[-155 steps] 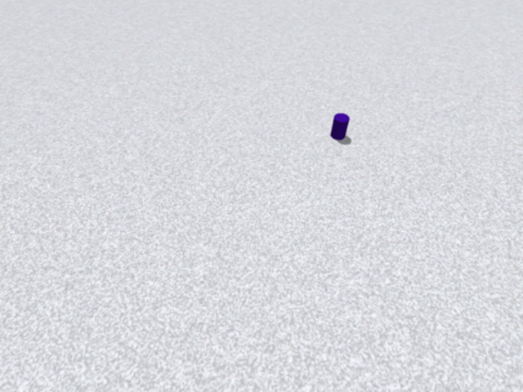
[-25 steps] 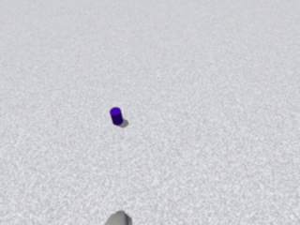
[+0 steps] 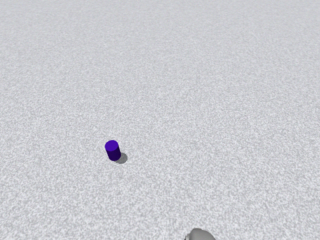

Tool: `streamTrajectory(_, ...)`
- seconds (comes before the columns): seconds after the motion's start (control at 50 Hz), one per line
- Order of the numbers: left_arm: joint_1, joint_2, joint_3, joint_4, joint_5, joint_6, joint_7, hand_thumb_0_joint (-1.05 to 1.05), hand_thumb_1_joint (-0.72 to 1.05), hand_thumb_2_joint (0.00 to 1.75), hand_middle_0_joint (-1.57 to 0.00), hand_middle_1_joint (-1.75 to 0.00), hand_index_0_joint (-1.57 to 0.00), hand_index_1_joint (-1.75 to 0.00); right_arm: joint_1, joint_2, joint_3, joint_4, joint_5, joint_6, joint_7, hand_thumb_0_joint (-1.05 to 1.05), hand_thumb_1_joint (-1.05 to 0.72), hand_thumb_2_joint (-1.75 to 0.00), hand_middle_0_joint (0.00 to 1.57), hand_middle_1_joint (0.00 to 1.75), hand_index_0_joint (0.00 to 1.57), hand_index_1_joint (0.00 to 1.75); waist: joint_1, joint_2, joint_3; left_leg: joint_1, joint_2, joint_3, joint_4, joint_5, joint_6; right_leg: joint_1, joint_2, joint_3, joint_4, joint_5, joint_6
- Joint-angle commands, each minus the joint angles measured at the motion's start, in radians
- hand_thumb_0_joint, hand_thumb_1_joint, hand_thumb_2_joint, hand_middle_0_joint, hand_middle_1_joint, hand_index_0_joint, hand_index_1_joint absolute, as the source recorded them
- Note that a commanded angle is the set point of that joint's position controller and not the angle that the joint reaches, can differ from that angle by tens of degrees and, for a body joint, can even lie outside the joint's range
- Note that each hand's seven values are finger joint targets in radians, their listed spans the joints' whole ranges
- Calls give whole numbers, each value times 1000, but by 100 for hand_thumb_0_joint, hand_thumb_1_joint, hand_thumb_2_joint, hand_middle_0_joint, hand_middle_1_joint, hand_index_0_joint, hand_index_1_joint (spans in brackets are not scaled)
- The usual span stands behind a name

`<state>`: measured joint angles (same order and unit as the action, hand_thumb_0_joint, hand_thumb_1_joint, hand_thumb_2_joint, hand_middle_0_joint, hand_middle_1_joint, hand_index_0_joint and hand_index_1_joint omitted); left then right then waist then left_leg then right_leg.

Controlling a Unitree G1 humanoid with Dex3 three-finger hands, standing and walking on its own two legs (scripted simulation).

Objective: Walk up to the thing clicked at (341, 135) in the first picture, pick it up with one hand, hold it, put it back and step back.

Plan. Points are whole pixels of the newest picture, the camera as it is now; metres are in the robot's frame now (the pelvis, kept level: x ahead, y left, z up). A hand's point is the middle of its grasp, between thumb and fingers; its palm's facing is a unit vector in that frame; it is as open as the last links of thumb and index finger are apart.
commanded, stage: walk up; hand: left
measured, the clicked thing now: (113, 150) +0.79 +0.30 -0.70
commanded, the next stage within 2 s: none
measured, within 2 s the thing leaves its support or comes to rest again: neither
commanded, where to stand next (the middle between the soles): +0.47 +0.02 m, yaw +2 degrees
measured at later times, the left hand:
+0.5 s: hand (56, 227) +0.20 +0.30 -0.15, palm faces +0.03 -0.92 -0.39, open 7.4 cm
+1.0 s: hand (79, 154) +0.43 +0.28 -0.14, palm faces -0.01 -0.90 -0.43, open 7.4 cm
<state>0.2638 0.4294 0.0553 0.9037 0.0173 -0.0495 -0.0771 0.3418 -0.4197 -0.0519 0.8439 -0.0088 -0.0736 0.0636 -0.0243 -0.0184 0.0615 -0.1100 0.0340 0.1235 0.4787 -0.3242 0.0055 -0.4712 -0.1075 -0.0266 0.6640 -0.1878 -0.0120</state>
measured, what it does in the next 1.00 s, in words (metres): walks ahead: right foot, then left foot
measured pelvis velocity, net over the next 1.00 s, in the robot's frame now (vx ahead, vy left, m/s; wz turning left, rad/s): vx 0.35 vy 0.00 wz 0.04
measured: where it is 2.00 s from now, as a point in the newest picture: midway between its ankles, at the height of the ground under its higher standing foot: (155, 203)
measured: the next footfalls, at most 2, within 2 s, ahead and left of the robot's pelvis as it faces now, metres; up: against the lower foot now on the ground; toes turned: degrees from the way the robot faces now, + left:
right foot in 0.06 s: +0.18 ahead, -0.14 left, +0.00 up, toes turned -4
left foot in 0.48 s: +0.32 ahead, +0.14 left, +0.00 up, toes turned +8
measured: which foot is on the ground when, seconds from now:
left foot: down 0.00-0.08, up 0.10-0.46, down 0.48-0.94, up 0.96-1.00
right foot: up 0.00-0.04, down 0.06-0.50, up 0.52-0.92, down 0.94-1.00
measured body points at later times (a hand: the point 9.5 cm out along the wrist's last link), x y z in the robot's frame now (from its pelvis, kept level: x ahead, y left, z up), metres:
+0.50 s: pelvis +0.19 +0.01 -0.01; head +0.20 +0.02 +0.44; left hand +0.20 +0.34 -0.12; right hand +0.29 -0.32 -0.11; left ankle +0.28 +0.13 -0.74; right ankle +0.14 -0.14 -0.73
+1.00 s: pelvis +0.35 +0.00 -0.01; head +0.38 -0.02 +0.43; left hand +0.43 +0.33 -0.11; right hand +0.40 -0.32 -0.14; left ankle +0.29 +0.13 -0.70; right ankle +0.45 -0.11 -0.74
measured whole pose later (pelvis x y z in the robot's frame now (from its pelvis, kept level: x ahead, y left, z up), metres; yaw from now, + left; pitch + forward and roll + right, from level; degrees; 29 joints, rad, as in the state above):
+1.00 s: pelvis +0.35 +0.00 -0.01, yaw +2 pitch -3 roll +0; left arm 0.24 0.40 0.05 0.89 0.02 -0.08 -0.03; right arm 0.33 -0.43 -0.04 0.87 -0.01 -0.01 0.03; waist -0.02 0.05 0.11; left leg -0.25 0.04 0.03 0.90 -0.51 0.03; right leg -0.38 -0.04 -0.05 0.63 -0.20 -0.02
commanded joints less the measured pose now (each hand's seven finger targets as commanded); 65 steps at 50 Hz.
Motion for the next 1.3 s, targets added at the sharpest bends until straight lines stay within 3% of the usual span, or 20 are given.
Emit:
streamTrajectory(0.0,33,166,62,-47,-5,-45,14,0,90,90,-20,-30,-20,-30,-63,-252,-75,-91,11,-16,-20,0,-90,-90,20,30,20,30,62,92,-29,-154,200,-146,-37,127,158,256,63,-54,-128,65,-13)
streamTrajectory(0.04,175,253,98,-18,3,-62,37,0,90,90,-20,-30,-20,-30,-9,-164,-39,-101,9,-16,-21,0,-90,-90,20,30,20,30,132,-157,-125,-325,68,-33,377,133,91,539,-22,119,-249,-145,-70)
streamTrajectory(0.06,223,357,116,-34,0,-69,48,0,90,90,-20,-30,-20,-30,18,-127,-25,-117,15,-15,-20,0,-90,-90,20,30,20,30,138,-310,-148,-555,-66,-27,618,-177,37,640,-307,615,-407,-270,-186)
streamTrajectory(0.08,186,356,109,-41,-15,-63,49,0,90,90,-20,-30,-20,-30,-30,-225,-50,-92,6,-2,-34,0,-90,-90,20,30,20,30,140,-177,-109,-581,-12,-144,699,-226,38,557,-366,696,-406,-288,-278)
streamTrajectory(0.2,30,237,67,-100,-17,-62,58,0,90,90,-20,-30,-20,-30,38,-193,-52,-6,7,13,-14,0,-90,-90,20,30,20,30,43,-142,0,-417,33,-165,500,-11,7,264,-151,166,-394,0,-203)
streamTrajectory(0.28,23,268,78,-123,-6,-66,53,0,90,90,-20,-30,-20,-30,-30,-183,-66,-25,-12,22,9,0,-90,-90,20,30,20,30,54,-157,29,-403,68,-126,319,64,-11,212,-184,162,-455,-280,-219)
streamTrajectory(0.36,43,269,77,-122,-7,-62,47,0,90,90,-20,-30,-20,-30,-105,-169,-67,-42,-10,6,20,0,-90,-90,20,30,20,30,71,-119,24,-328,54,-85,165,123,-1,216,-166,121,-411,-265,-196)
streamTrajectory(0.44,21,248,56,-121,-7,-48,47,0,90,90,-20,-30,-20,-30,-14,-188,-81,-9,-15,-9,11,0,-90,-90,20,30,20,30,-9,-38,-9,-58,-3,-29,84,103,24,95,-123,45,-220,-181,-149)
streamTrajectory(0.46,41,212,39,-120,-5,-46,48,0,90,90,-20,-30,-20,-30,60,-222,-94,16,-16,-13,0,0,-90,-90,20,30,20,30,-49,50,-54,77,-14,-61,49,10,47,34,-77,0,-35,-68,-125)
streamTrajectory(0.48,71,137,18,-135,-15,-46,46,0,90,90,-20,-30,-20,-30,150,-309,-118,18,-23,-21,-15,0,-90,-90,20,30,20,30,-86,299,-113,202,202,-421,-118,-177,128,-108,31,-88,321,-46,-53)
streamTrajectory(0.5,73,163,29,-123,-20,-39,55,0,90,90,-20,-30,-20,-30,166,-371,-128,-8,-5,-24,-19,0,-90,-90,20,30,20,30,-88,323,-92,205,385,-785,-257,-214,236,-245,131,-25,458,-341,-35)
streamTrajectory(0.6,122,212,37,-40,-24,-21,52,0,90,90,-20,-30,-20,-30,-4,-251,-79,-40,12,-27,-35,0,-90,-90,20,30,20,30,16,171,-3,-53,233,-337,-213,92,166,-107,4,90,391,-136,-27)
streamTrajectory(0.76,-5,168,41,-74,-8,-17,24,0,90,90,-20,-30,-20,-30,11,-268,-83,-65,4,-23,-31,0,-90,-90,20,30,20,30,-10,162,47,-82,232,-248,-250,28,224,-66,-4,9,96,-36,7)
streamTrajectory(0.88,108,160,48,-13,-6,-47,58,0,90,90,-20,-30,-20,-30,-32,-190,-46,-81,13,9,-40,0,-90,-90,20,30,20,30,73,22,-82,-155,136,-114,145,349,130,352,90,-28,-193,113,-17)
streamTrajectory(0.9,151,208,64,-9,0,-55,69,0,90,90,-20,-30,-20,-30,17,-140,-25,-78,17,10,-42,0,-90,-90,20,30,20,30,90,-111,-145,-212,77,-67,333,222,101,463,14,62,-257,81,-40)
streamTrajectory(0.92,178,301,90,-31,2,-60,74,0,90,90,-20,-30,-20,-30,71,-94,-7,-95,13,11,-37,0,-90,-90,20,30,20,30,81,-293,-181,-392,-24,-45,520,-170,57,564,-229,438,-315,-28,-116)
streamTrajectory(0.94,159,335,92,-40,-13,-50,71,0,90,90,-20,-30,-20,-30,44,-196,-39,-71,10,26,-48,0,-90,-90,20,30,20,30,99,-205,-141,-478,-35,-108,620,-272,48,521,-323,628,-361,-116,-250)
streamTrajectory(1.06,18,240,48,-81,-6,-40,83,0,90,90,-20,-30,-20,-30,56,-173,-42,19,0,49,-43,0,-90,-90,20,30,20,30,30,-156,-28,-365,34,-133,474,-102,14,222,-139,218,-322,52,-198)
streamTrajectory(1.18,-104,216,23,-81,-14,-11,89,0,90,90,-20,-30,-20,-30,-2,-146,-41,74,2,51,-55,0,-90,-90,20,30,20,30,-6,-126,-84,-66,4,-76,170,119,13,25,-128,125,-171,100,-156)
streamTrajectory(1.28,-32,169,4,13,-33,27,95,0,90,90,-20,-30,-20,-30,-222,-260,-41,47,3,33,-61,0,-90,-90,20,30,20,30,61,146,-57,-309,261,-456,-114,-14,174,208,64,26,50,-278,-18)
